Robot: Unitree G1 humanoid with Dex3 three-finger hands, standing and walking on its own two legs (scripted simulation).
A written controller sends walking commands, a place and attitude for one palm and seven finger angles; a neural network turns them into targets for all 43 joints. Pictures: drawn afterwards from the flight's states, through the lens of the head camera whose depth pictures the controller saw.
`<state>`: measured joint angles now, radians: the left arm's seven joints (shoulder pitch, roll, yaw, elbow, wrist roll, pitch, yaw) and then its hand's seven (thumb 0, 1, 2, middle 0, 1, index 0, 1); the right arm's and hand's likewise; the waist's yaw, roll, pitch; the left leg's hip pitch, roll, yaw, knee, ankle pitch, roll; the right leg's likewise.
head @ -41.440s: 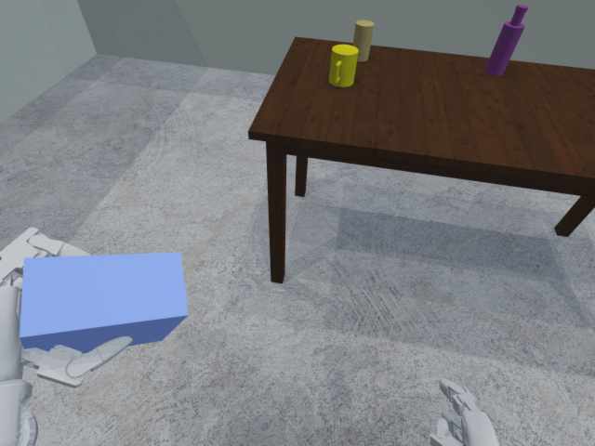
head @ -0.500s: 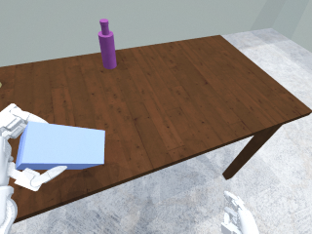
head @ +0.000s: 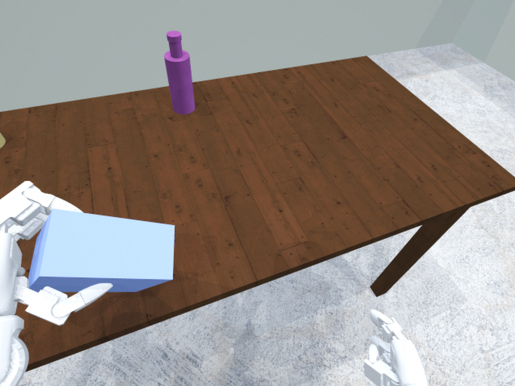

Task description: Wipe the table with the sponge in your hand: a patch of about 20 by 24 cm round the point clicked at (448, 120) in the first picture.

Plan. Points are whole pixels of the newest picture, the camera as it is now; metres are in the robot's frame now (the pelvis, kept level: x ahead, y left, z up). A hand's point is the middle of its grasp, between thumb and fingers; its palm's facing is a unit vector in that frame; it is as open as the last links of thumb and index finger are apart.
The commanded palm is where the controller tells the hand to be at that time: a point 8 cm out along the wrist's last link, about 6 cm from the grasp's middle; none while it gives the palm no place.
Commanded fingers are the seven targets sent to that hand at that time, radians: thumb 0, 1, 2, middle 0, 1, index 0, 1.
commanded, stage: look again from close up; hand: left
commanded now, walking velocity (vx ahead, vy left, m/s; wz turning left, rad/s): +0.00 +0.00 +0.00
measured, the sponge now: (120, 259) +0.24 +0.20 +0.11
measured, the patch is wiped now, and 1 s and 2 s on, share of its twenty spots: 1.00 1.00 1.00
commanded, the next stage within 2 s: come to a stop and stand still in 0.24 s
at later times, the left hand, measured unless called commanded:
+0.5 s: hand (49, 229) +0.23 +0.26 +0.18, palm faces +0.42 -0.76 -0.49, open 10.6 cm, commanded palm +0.14 +0.27 +0.17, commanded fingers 0.00 0.10 1.30 -1.20 -1.60 -1.20 -1.60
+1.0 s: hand (65, 240) +0.23 +0.25 +0.16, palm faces +0.38 -0.85 -0.37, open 10.6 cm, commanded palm +0.17 +0.28 +0.17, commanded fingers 0.00 0.10 1.30 -1.20 -1.60 -1.20 -1.60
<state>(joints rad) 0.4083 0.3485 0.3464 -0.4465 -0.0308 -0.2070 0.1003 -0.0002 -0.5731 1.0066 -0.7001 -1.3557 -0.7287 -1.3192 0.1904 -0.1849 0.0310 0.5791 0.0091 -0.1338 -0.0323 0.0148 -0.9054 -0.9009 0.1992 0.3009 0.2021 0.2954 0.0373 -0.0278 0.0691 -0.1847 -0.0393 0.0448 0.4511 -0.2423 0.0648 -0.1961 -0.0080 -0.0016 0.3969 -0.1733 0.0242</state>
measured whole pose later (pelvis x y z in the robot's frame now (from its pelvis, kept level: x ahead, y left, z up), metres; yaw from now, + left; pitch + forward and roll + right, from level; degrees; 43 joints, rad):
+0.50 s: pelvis -0.01 -0.02 +0.00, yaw +1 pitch -1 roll -1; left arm 0.21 0.48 0.41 -0.35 0.03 -0.24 0.05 0.00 -0.58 1.01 -0.71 -1.35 -0.73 -1.32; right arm 0.21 -0.21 0.00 0.59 0.00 -0.16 -0.03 0.01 -0.91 -0.90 0.20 0.30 0.20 0.30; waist 0.07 -0.03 0.09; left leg -0.24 -0.02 0.02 0.49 -0.24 0.05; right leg -0.24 0.01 -0.03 0.42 -0.17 0.00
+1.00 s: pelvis +0.00 +0.00 +0.00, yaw -1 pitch -2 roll -1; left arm 0.37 0.36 0.38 -0.45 -0.03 -0.23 0.09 0.00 -0.58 1.01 -0.70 -1.36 -0.73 -1.32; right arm 0.20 -0.20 0.03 0.60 0.01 -0.15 -0.02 0.02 -0.91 -0.90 0.20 0.30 0.20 0.30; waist 0.04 -0.02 0.08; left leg -0.20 -0.03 0.06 0.50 -0.27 0.06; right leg -0.22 0.00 0.02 0.44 -0.19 0.02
